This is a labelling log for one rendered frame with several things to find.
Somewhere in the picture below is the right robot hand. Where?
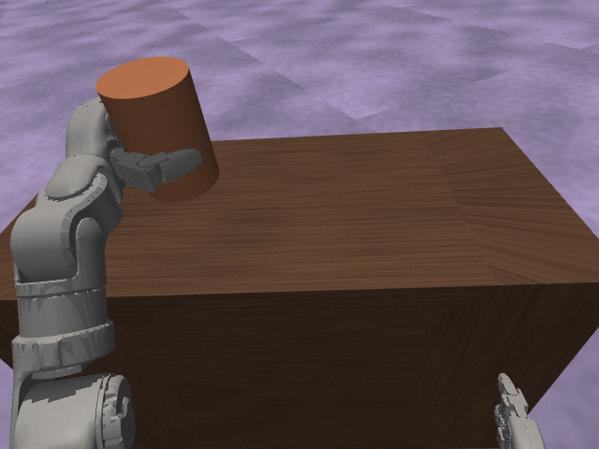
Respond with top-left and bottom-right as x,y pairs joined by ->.
494,373 -> 546,449

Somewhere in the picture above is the can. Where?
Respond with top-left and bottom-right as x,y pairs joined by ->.
95,56 -> 219,202

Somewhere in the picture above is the left robot hand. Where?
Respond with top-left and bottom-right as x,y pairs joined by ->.
66,96 -> 202,193

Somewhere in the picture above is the left robot arm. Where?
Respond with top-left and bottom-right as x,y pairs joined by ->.
9,154 -> 136,449

